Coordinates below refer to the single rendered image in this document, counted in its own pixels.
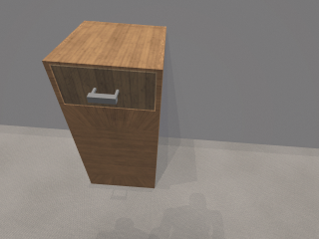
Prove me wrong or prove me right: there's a drawer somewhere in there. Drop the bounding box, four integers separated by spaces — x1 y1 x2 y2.
51 64 158 111

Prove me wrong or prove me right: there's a handle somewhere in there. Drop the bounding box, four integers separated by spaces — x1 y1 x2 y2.
87 88 120 105

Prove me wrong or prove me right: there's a cabinet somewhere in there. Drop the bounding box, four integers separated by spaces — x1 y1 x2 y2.
42 20 166 188

